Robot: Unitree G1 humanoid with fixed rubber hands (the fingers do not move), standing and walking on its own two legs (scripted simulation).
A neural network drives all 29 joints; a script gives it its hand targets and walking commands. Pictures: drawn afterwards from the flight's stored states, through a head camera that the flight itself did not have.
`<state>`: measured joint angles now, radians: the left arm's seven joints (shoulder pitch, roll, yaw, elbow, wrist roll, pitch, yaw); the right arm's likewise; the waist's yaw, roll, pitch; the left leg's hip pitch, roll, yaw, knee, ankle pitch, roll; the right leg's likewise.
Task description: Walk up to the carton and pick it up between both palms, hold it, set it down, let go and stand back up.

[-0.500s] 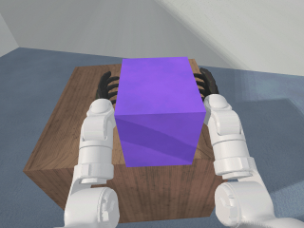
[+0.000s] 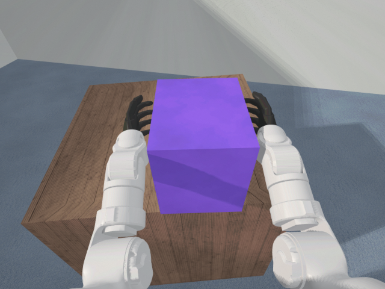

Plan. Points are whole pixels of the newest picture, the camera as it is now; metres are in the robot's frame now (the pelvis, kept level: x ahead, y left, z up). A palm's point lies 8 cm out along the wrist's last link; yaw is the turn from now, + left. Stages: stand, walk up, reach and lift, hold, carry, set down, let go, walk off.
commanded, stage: hold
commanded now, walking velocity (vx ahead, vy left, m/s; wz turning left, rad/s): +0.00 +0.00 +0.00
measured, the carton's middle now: (199, 145) +0.39 +0.00 +0.12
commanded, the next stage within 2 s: none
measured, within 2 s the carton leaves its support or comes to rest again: neither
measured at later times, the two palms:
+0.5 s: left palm (123, 137) +0.36 +0.15 +0.18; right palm (263, 132) +0.36 -0.12 +0.18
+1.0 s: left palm (137, 133) +0.38 +0.13 +0.17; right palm (268, 131) +0.38 -0.14 +0.16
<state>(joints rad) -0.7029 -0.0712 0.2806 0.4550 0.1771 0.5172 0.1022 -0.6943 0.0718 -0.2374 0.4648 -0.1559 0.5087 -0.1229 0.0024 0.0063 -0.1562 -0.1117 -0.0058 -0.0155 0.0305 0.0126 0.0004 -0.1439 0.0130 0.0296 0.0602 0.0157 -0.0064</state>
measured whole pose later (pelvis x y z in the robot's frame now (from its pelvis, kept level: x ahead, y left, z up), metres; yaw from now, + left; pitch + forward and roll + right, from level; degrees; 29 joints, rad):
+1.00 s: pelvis +0.00 +0.00 +0.00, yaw +0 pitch +4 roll +0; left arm -0.72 -0.07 0.29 0.48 0.18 0.53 0.10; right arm -0.71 0.07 -0.24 0.48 -0.15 0.52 -0.13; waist 0.00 0.02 -0.15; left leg -0.14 0.00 -0.01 0.08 -0.01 0.00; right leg -0.17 0.02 0.03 0.10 0.00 -0.01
